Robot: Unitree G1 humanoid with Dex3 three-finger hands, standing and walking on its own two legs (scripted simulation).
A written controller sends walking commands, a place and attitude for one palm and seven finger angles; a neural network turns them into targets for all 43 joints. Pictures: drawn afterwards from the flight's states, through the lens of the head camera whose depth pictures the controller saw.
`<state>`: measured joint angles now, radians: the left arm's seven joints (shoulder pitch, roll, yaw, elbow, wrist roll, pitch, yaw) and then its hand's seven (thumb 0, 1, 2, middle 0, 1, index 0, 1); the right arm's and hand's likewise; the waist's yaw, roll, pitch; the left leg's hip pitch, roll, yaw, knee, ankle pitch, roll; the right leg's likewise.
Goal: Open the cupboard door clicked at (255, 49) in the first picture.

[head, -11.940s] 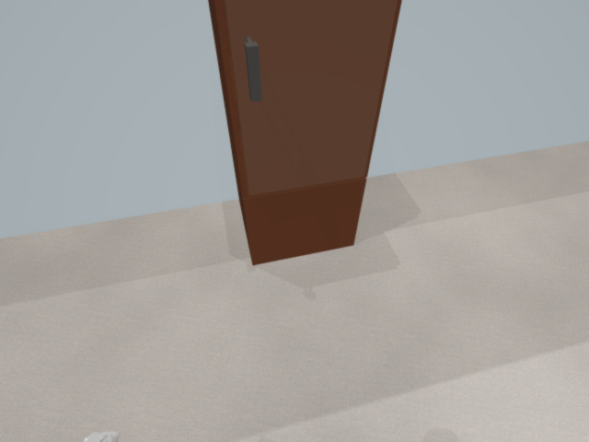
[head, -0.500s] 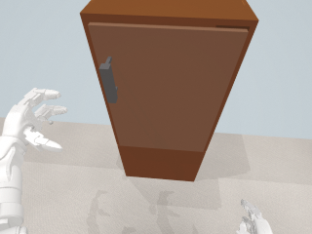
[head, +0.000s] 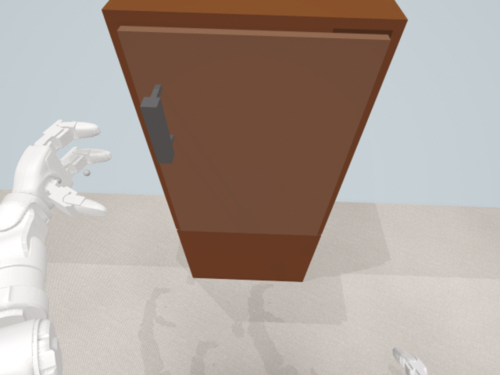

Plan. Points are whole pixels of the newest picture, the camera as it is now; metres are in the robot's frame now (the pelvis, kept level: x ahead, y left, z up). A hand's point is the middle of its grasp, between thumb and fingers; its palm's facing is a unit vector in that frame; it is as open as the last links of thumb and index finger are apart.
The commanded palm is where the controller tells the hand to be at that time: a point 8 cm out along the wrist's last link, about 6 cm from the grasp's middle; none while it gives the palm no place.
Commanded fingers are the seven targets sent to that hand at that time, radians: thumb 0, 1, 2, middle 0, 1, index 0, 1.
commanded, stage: move the hooked fingers beside the handle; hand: left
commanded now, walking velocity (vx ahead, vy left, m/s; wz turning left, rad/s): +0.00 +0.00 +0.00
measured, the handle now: (161, 124) +0.52 +0.18 +0.11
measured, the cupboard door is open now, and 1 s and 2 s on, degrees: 0 0 0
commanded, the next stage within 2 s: slide the fingers in behind the handle in 1.60 s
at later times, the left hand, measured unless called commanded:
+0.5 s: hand (108, 146) +0.44 +0.25 +0.12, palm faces -0.02 -1.00 +0.01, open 14.0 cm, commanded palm +0.42 +0.30 +0.12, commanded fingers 0.00 -0.50 0.30 -0.30 -1.20 -0.30 -1.20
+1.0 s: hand (124, 130) +0.49 +0.24 +0.12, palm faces -0.01 -1.00 +0.00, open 14.0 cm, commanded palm +0.46 +0.29 +0.11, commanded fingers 0.00 -0.50 0.30 -0.30 -1.20 -0.30 -1.20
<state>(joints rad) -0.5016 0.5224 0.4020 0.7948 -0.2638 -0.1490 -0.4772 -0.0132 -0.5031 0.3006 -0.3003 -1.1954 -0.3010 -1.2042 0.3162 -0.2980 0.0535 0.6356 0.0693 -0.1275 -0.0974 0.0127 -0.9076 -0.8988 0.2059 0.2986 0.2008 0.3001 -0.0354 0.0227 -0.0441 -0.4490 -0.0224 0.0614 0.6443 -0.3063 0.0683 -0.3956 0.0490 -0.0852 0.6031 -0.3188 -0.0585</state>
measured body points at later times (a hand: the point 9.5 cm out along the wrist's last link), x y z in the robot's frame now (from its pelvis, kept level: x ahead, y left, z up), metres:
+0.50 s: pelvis +0.00 +0.02 +0.00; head +0.06 +0.03 +0.44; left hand +0.44 +0.31 +0.12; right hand +0.06 -0.25 -0.11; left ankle +0.01 +0.07 -0.72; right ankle -0.01 -0.08 -0.72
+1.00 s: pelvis +0.00 +0.02 -0.01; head +0.08 +0.03 +0.43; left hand +0.48 +0.29 +0.12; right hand +0.00 -0.26 -0.12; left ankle +0.01 +0.07 -0.72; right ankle -0.01 -0.08 -0.72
